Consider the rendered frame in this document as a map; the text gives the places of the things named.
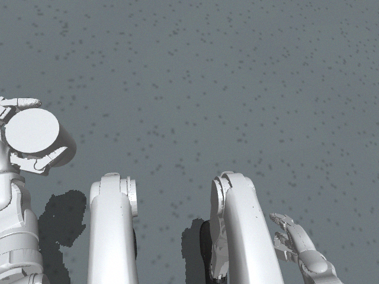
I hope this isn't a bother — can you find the left robot arm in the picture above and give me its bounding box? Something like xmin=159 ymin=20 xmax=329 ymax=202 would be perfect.
xmin=0 ymin=172 xmax=50 ymax=284

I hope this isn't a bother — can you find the right robot hand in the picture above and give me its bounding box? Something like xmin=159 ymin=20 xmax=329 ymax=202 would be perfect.
xmin=269 ymin=213 xmax=316 ymax=264

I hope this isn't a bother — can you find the right robot foot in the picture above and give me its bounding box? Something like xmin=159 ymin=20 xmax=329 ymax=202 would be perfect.
xmin=200 ymin=220 xmax=227 ymax=284

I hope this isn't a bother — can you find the left robot hand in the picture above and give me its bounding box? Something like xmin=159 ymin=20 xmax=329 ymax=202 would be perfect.
xmin=0 ymin=96 xmax=69 ymax=176

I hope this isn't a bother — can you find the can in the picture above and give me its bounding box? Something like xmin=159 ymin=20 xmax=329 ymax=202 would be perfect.
xmin=5 ymin=108 xmax=77 ymax=167

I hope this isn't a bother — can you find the right robot arm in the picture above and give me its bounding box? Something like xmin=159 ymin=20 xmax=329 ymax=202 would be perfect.
xmin=297 ymin=250 xmax=344 ymax=284

